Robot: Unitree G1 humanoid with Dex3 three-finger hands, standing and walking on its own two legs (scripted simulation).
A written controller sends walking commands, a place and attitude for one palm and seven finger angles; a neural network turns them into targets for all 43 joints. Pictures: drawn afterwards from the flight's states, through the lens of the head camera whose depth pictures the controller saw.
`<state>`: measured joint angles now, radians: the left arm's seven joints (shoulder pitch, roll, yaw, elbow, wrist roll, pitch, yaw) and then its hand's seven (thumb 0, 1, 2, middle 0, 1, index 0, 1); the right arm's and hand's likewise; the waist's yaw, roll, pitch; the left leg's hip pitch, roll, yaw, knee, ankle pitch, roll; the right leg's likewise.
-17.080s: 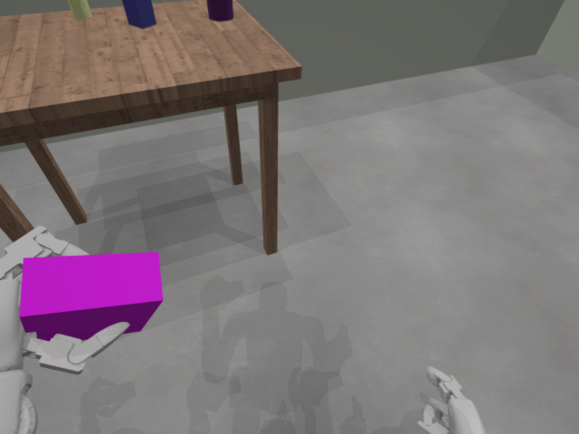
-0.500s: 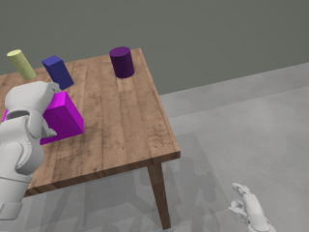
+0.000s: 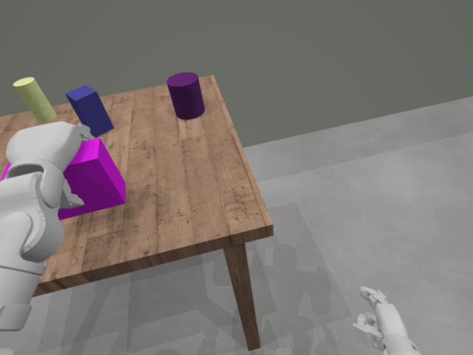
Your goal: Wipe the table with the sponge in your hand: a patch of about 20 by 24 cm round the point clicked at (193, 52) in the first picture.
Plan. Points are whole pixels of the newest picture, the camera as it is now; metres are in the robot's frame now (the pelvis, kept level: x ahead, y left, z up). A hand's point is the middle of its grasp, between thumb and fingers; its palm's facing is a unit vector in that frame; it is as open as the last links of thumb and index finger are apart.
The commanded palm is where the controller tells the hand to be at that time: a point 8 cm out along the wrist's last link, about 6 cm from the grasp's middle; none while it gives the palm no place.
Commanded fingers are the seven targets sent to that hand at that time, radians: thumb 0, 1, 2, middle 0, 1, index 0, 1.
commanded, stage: move the sponge above the wiping area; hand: left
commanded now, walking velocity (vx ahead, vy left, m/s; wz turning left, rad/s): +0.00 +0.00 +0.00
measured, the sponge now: (76, 189) +0.30 +0.32 +0.16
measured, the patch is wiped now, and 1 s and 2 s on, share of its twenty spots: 0.00 0.00 0.00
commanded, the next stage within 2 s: lower the sponge onto the table in 1.08 s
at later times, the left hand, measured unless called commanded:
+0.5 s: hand (65, 173) +0.29 +0.32 +0.20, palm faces +0.03 +0.02 -1.00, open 9.5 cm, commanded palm +0.26 +0.32 +0.28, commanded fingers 0.00 0.10 1.30 -1.20 -1.60 -1.20 -1.60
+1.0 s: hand (62, 172) +0.29 +0.32 +0.20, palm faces +0.07 +0.02 -1.00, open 9.5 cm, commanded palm +0.26 +0.33 +0.28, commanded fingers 0.00 0.10 1.30 -1.20 -1.60 -1.20 -1.60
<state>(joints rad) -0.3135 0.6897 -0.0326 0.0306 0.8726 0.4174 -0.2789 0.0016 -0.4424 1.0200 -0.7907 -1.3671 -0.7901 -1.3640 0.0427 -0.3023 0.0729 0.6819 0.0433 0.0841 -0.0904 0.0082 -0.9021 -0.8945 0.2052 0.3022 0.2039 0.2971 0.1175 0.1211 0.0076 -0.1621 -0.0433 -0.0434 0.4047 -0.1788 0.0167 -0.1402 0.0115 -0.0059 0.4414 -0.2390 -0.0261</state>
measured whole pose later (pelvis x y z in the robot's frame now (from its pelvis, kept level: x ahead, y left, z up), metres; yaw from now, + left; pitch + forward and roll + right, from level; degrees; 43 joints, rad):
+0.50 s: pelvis +0.00 +0.00 +0.00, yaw +0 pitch -4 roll +1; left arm -0.31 0.70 -0.02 0.04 0.86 0.39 -0.29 0.00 -0.44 1.02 -0.79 -1.37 -0.79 -1.36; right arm 0.04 -0.30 0.07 0.67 0.04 0.07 -0.10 0.01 -0.90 -0.89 0.21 0.30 0.20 0.30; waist 0.12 0.12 0.01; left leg -0.17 -0.04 -0.04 0.42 -0.19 0.01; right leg -0.14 0.02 -0.01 0.45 -0.24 -0.03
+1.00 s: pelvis +0.01 +0.01 +0.00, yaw +0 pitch -3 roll +0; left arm -0.24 0.71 0.02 -0.05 0.84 0.35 -0.27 0.00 -0.44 1.02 -0.79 -1.37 -0.79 -1.36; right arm 0.05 -0.30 0.06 0.68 0.04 0.08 -0.09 0.01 -0.90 -0.89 0.20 0.30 0.20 0.30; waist 0.12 0.12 0.01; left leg -0.16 -0.05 -0.04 0.42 -0.19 0.02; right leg -0.13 0.01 0.00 0.44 -0.25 -0.02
